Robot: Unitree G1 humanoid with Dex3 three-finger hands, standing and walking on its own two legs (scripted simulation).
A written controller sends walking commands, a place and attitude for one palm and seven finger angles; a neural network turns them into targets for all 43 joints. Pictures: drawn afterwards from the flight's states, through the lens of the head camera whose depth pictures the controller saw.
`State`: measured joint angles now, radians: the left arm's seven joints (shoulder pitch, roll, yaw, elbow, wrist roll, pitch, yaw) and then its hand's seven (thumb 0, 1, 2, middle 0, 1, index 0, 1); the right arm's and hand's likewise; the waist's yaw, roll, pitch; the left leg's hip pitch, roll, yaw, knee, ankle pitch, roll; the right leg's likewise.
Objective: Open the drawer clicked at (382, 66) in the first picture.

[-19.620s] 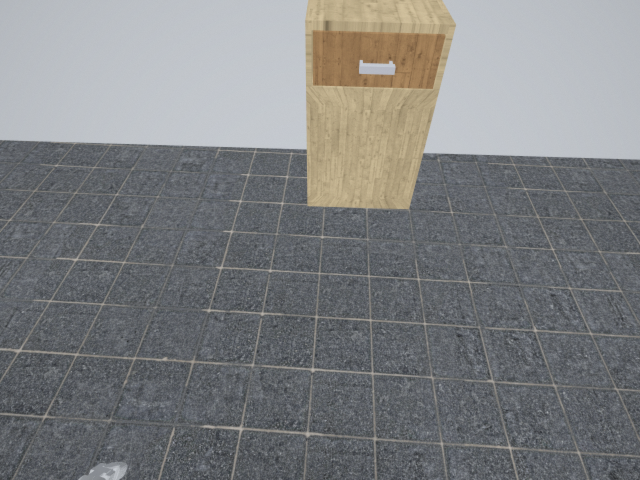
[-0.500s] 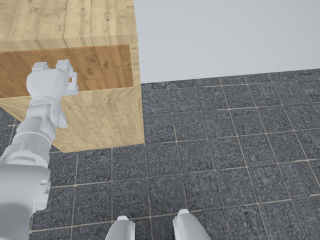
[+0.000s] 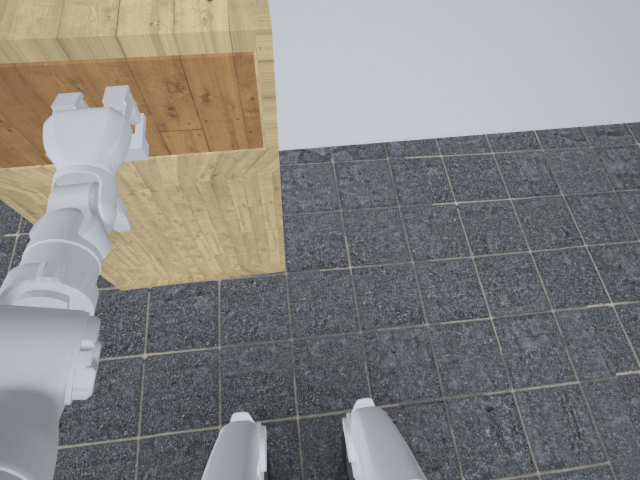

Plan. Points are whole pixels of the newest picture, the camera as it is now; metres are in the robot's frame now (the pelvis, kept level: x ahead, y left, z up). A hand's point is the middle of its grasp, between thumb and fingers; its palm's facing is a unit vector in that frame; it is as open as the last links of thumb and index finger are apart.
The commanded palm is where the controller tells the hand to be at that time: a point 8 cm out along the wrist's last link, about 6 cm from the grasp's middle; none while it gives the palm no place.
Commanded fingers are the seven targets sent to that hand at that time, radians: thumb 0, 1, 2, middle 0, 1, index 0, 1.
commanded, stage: lower the fingers behind the handle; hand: left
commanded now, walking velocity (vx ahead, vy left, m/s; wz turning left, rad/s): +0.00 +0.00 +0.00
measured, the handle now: (101, 136) +0.57 +0.26 +0.01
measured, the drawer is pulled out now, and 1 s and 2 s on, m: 0.00 0.00 0.00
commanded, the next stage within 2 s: lift the fingers back up to retry in 0.32 s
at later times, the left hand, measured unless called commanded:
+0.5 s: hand (109, 163) +0.52 +0.24 +0.01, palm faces -0.01 +0.00 -1.00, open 14.1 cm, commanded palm +0.50 +0.24 +0.05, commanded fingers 0.00 -0.50 0.30 -0.30 -1.20 -0.30 -1.20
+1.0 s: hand (86, 138) +0.52 +0.24 +0.06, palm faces -0.05 -0.02 -1.00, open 13.8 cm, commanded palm +0.50 +0.23 +0.12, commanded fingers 0.00 -0.50 0.30 -0.30 -1.20 -0.30 -1.20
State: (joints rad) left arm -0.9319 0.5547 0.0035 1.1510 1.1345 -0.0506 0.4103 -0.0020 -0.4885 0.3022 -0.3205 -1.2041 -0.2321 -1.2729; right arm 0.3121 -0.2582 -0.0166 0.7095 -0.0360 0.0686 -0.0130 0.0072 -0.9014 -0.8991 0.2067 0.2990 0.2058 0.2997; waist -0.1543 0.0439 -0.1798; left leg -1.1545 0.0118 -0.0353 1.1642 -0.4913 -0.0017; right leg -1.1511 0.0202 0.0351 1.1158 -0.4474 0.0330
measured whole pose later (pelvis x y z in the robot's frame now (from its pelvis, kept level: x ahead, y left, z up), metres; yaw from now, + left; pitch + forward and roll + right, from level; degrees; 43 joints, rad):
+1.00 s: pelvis +0.03 +0.00 +0.04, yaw +0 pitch +23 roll -2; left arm -0.83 0.54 -0.01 1.06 1.09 -0.04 0.33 0.00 -0.49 0.30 -0.32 -1.20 -0.31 -1.20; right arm 0.36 -0.25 -0.04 0.74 -0.03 0.09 -0.01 0.01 -0.90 -0.90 0.21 0.30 0.21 0.30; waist -0.13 0.05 -0.15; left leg -0.90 0.02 -0.03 0.95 -0.45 0.00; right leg -0.89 0.02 0.03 0.88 -0.39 0.03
